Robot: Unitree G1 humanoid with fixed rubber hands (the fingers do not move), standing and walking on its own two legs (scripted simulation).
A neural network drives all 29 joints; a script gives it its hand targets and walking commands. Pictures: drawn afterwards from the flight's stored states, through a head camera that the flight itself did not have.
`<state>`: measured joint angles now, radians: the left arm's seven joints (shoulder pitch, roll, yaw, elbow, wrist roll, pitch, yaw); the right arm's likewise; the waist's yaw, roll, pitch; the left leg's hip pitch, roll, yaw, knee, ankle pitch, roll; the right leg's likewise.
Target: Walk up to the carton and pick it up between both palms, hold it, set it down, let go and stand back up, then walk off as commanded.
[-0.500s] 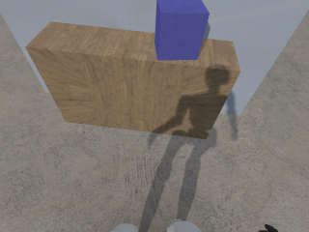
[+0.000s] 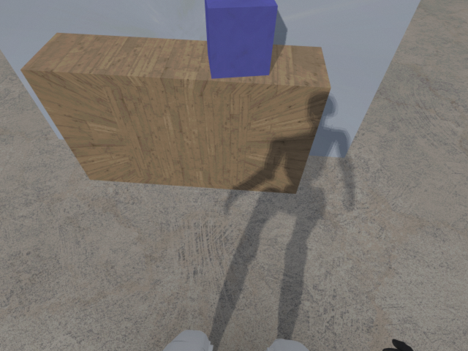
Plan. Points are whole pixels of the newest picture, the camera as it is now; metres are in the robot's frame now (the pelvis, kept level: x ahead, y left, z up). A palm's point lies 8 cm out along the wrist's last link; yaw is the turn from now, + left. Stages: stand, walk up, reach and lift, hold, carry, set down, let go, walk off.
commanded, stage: walk off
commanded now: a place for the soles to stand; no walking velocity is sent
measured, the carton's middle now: (238, 33) +1.04 +0.06 +0.01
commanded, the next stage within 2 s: stand in 0.64 s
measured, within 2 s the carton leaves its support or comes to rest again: neither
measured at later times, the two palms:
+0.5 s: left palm out of the picture +0.04 +0.33 -0.10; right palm out of the picture +0.13 -0.26 -0.09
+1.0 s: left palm out of the picture +0.03 +0.33 -0.11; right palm out of the picture +0.14 -0.26 -0.09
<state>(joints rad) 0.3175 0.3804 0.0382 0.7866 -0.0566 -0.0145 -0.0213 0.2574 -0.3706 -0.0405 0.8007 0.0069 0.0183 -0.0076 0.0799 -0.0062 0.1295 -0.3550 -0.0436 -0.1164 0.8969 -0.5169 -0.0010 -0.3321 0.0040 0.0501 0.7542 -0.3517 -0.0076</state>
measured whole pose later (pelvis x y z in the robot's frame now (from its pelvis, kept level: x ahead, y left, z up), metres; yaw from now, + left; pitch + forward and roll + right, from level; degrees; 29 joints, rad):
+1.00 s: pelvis +0.00 +0.02 +0.00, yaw +1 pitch -4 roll -1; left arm 0.28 0.38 0.01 0.84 -0.06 -0.02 -0.01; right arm 0.18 -0.37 -0.01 0.80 0.01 -0.01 0.01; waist 0.08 0.00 0.13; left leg -0.31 -0.04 -0.12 0.76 -0.38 0.00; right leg -0.33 -0.01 0.04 0.73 -0.34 0.02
